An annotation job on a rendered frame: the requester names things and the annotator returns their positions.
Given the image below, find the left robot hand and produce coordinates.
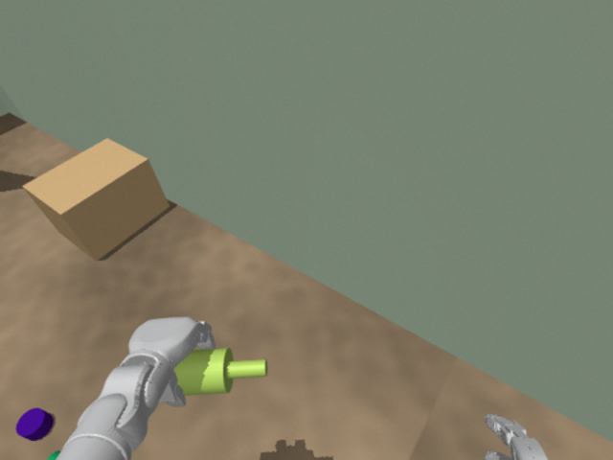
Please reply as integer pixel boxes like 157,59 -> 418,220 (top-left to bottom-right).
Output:
128,317 -> 216,407

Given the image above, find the left robot arm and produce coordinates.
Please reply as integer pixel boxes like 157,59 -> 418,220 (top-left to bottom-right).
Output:
56,350 -> 171,460

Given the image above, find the right robot hand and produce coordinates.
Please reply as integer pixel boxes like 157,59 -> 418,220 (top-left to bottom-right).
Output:
485,414 -> 549,460

